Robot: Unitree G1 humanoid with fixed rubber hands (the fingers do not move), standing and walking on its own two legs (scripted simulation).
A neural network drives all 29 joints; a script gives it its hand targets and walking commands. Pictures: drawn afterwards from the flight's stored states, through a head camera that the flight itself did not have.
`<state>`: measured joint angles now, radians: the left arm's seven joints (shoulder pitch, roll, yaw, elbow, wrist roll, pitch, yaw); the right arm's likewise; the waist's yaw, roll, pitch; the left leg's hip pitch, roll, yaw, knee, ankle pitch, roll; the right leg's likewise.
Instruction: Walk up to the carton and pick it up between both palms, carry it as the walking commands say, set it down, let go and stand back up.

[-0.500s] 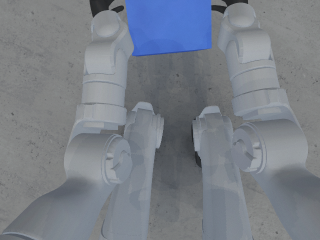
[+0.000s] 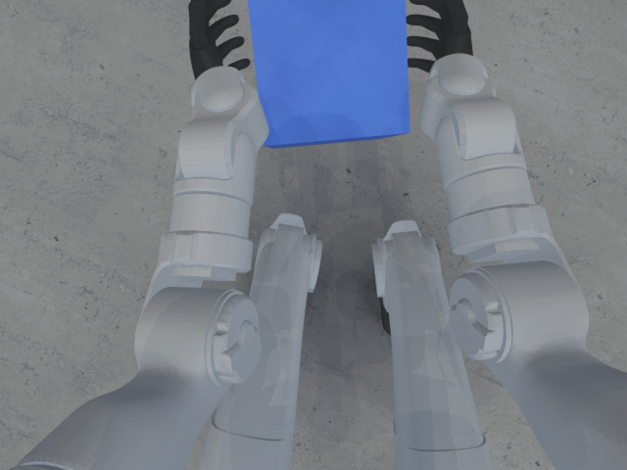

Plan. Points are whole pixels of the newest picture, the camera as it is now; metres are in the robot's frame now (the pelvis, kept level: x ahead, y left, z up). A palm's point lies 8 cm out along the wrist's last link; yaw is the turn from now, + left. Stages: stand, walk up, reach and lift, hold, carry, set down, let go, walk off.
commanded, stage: reach and lift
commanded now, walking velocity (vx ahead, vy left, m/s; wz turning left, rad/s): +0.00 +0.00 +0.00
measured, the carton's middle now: (325, 63) +0.54 +0.04 -0.18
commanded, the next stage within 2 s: none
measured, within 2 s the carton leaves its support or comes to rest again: neither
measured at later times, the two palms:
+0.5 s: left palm (195, 79) +0.46 +0.15 -0.02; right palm (473, 65) +0.49 -0.09 -0.03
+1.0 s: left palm (161, 72) +0.44 +0.14 +0.06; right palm (520, 59) +0.46 -0.09 +0.04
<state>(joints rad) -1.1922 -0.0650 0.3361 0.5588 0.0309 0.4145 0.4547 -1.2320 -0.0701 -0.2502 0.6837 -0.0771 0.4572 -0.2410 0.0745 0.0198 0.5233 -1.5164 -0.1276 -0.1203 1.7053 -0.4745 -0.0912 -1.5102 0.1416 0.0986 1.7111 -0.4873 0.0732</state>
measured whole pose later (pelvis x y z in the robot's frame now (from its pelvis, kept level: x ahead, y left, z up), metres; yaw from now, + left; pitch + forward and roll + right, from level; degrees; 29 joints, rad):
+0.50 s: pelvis +0.00 +0.00 +0.05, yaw +1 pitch +11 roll -1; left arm -1.08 -0.08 0.29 0.56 0.03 0.40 0.46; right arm -1.10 -0.04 -0.22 0.66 -0.05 0.44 -0.26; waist 0.07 0.02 0.52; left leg -1.28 -0.13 -0.15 1.52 -0.43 -0.09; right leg -1.27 0.13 0.10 1.52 -0.45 0.06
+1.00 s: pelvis +0.00 -0.01 +0.11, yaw +1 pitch +6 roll -1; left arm -0.98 -0.10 0.28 0.55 0.04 0.41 0.45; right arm -1.00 0.00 -0.23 0.67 -0.06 0.42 -0.26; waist 0.06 0.01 0.52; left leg -1.01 -0.11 -0.17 1.27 -0.36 -0.08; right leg -1.00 0.12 0.11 1.28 -0.38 0.05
